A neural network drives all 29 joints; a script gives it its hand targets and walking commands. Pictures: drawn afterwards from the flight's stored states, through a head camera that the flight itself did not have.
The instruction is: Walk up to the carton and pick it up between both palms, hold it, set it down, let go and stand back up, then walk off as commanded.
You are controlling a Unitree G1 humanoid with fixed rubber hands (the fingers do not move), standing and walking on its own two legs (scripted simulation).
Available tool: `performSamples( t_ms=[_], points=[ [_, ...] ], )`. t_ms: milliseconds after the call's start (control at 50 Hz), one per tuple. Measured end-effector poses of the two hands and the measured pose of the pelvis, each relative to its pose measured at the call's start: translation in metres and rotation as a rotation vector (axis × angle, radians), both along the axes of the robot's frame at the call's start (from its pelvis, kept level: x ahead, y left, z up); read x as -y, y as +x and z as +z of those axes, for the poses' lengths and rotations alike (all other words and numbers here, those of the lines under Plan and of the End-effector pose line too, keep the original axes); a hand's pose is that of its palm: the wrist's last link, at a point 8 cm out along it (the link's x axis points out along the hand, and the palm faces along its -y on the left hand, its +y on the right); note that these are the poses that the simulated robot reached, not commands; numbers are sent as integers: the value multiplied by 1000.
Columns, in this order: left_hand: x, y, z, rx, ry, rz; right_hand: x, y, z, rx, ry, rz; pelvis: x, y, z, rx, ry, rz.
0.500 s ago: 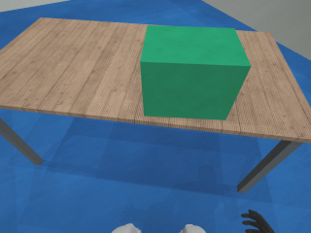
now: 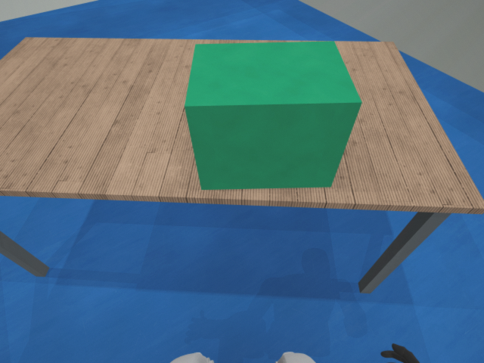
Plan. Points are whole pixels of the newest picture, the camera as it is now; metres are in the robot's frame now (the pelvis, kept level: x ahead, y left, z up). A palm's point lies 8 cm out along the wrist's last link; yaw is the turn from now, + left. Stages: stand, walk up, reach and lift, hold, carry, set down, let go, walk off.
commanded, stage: walk up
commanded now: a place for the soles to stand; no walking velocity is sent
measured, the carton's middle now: (265, 118) +0.60 -0.06 +0.05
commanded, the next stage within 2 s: none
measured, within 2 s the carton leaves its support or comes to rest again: neither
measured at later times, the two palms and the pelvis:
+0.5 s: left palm out of the picture +0.05 +0.33 -0.09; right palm out of the picture +0.12 -0.28 -0.09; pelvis +0.00 +0.00 +0.00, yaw -1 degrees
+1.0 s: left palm out of the picture +0.05 +0.32 -0.09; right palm out of the picture +0.10 -0.29 -0.09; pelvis -0.01 +0.00 +0.00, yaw -2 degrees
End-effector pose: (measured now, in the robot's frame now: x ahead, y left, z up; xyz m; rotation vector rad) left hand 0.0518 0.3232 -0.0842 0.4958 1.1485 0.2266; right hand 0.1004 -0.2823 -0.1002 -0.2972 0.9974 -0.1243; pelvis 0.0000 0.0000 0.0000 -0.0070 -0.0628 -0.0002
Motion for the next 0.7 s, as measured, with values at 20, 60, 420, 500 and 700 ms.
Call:
performSamples(
  t_ms=[20,60,420,500,700],
  points=[
    [1,0,0,2,1,0,1,3,0,3,0,-1,1,0,0,2,0,0],
    [0,0,0,2,0,0,0,10,2,21,-1,4,0,0,0,2,0,0],
    [0,2,-5,2,-14,-12,0,21,8,60,-15,7,-1,-1,-1,-3,-6,-24],
    [-3,1,-4,3,-14,-12,-3,24,11,76,-15,11,-5,-3,0,-2,-7,-22],
    [4,-3,-3,14,-10,-15,5,16,9,74,-11,4,3,-8,-1,9,0,-29]
  ],
)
